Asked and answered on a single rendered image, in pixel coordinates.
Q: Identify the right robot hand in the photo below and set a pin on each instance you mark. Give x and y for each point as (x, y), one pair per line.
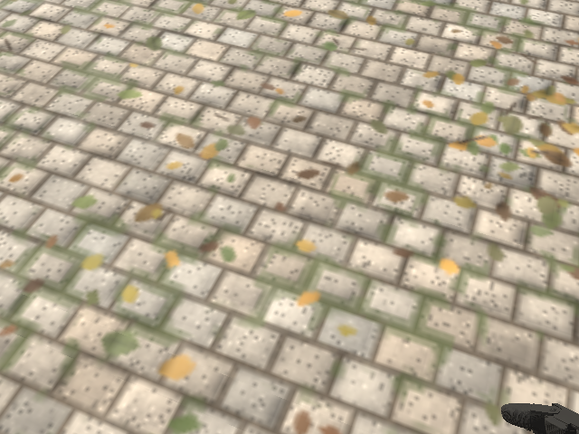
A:
(542, 419)

